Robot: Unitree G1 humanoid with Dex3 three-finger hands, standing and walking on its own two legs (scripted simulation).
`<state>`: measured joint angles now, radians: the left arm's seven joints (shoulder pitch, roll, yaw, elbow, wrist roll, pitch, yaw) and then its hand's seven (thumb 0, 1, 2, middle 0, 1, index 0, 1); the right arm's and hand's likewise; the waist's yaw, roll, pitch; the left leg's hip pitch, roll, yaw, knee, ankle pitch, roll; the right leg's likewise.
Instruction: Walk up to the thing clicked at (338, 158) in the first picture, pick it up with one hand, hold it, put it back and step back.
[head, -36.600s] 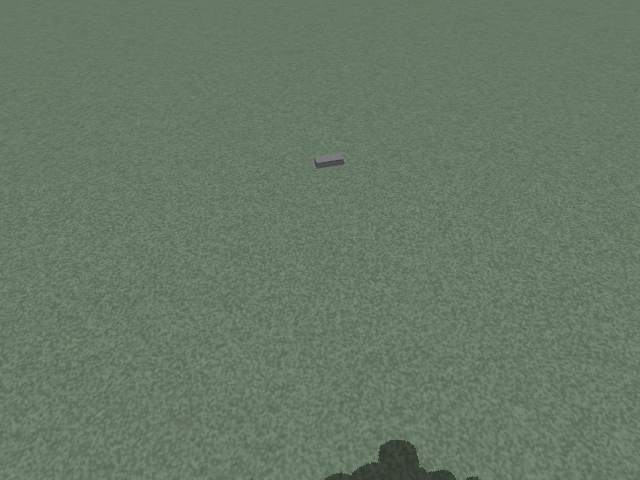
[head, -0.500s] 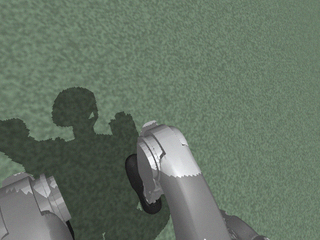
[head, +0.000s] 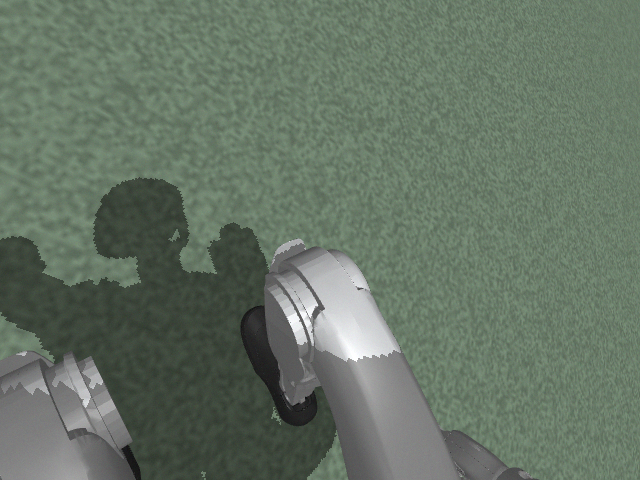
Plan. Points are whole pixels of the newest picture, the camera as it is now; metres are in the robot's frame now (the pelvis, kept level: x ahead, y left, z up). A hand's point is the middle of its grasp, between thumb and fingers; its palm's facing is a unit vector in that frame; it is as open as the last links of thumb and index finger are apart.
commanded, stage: open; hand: left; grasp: from above
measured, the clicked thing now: out of the picture +0.48 +0.31 -0.28
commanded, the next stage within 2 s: withdraw in 0.82 s
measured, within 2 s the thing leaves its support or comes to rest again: neither
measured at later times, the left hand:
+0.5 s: hand out of the picture +0.47 +0.31 -0.24, palm faces -0.43 -0.12 -0.89, open 12.2 cm
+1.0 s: hand out of the picture +0.47 +0.31 -0.24, palm faces -0.43 -0.13 -0.89, open 13.4 cm
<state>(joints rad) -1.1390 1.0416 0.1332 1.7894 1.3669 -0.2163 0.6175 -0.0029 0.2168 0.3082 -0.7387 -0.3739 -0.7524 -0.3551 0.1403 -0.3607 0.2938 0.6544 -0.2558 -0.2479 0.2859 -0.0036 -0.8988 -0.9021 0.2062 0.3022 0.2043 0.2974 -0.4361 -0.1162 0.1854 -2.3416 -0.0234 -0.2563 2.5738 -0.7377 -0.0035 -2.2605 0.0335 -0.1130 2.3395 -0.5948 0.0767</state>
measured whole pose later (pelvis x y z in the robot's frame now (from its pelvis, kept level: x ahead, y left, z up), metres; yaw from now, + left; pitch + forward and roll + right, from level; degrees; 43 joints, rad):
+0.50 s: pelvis +0.00 +0.00 +0.01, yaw +0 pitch +28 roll -16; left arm -1.14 1.06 0.10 1.75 1.34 -0.23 0.59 0.00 -0.19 0.72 -0.37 -0.71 -0.36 -0.71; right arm 0.15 -0.37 0.31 0.63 -0.24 -0.22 0.25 0.00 -0.90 -0.90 0.21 0.30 0.20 0.30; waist -0.44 -0.12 0.19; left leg -2.33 -0.02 -0.26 2.55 -0.73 -0.01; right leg -2.25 0.03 -0.12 2.31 -0.58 0.07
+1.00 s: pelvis +0.00 +0.00 +0.01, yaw -1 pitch +28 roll -16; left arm -1.14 1.07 0.10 1.74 1.33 -0.22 0.58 0.00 -0.37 0.89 -0.20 -0.89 -0.19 -0.89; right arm 0.15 -0.35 0.33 0.62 -0.24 -0.22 0.25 0.00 -0.90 -0.90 0.21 0.30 0.20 0.30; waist -0.44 -0.12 0.20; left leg -2.34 -0.02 -0.26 2.54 -0.72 0.01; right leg -2.25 0.03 -0.12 2.30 -0.58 0.07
